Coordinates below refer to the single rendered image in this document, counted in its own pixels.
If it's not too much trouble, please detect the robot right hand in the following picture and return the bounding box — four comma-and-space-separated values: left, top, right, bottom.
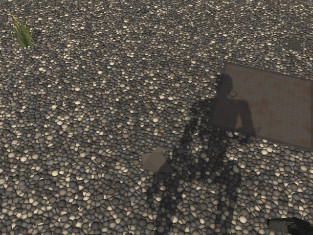
266, 216, 313, 235

